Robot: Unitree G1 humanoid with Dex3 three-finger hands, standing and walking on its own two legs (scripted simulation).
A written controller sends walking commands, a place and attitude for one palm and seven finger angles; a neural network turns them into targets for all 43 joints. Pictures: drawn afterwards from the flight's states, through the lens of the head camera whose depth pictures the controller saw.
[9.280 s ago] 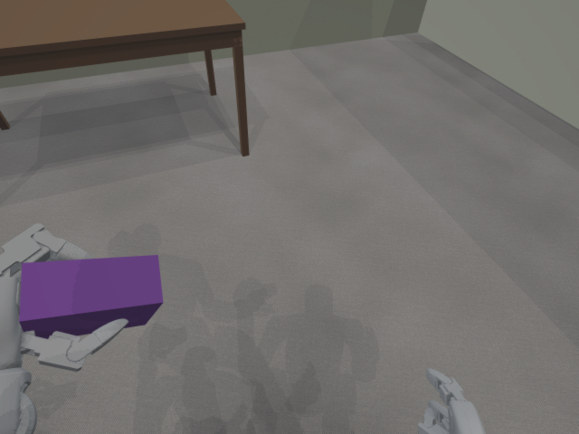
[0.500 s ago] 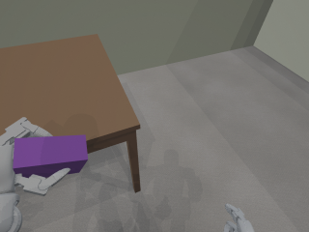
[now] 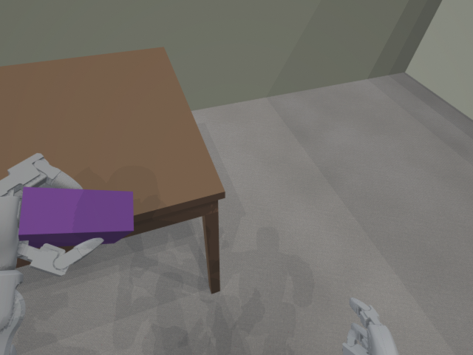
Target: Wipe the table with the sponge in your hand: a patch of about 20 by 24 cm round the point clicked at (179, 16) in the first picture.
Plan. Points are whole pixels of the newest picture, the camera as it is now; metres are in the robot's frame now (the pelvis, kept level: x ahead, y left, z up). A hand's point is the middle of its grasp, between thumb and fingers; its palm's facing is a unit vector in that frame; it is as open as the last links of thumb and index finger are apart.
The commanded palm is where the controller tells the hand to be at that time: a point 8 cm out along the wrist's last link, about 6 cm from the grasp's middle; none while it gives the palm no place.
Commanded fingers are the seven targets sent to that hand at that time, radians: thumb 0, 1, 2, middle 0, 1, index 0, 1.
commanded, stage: look again from close up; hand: left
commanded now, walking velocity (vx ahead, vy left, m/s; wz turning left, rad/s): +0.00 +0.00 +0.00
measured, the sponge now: (92, 219) +0.24 +0.23 +0.15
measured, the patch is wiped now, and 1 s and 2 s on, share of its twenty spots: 0.00 0.00 0.00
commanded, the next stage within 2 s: shuffle to correct the standing spot in 0.22 s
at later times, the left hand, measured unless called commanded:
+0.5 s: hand (47, 191) +0.26 +0.29 +0.17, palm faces +0.42 -0.86 -0.31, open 9.5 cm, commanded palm +0.20 +0.32 +0.18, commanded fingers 0.00 0.10 1.30 -1.20 -1.60 -1.20 -1.60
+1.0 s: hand (51, 174) +0.30 +0.31 +0.16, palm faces +0.41 -0.85 -0.34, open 9.5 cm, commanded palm +0.25 +0.34 +0.18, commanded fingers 0.00 0.10 1.30 -1.20 -1.60 -1.20 -1.60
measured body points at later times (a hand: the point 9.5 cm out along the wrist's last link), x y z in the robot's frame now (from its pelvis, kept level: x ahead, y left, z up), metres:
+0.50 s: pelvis +0.04 +0.04 +0.00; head +0.06 +0.07 +0.45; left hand +0.23 +0.34 +0.19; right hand +0.22 -0.18 -0.06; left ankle +0.03 +0.10 -0.74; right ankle +0.03 -0.10 -0.74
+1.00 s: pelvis +0.09 +0.07 -0.03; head +0.10 +0.10 +0.42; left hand +0.27 +0.36 +0.17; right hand +0.25 -0.17 -0.10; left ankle +0.09 +0.13 -0.74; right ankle +0.03 -0.09 -0.73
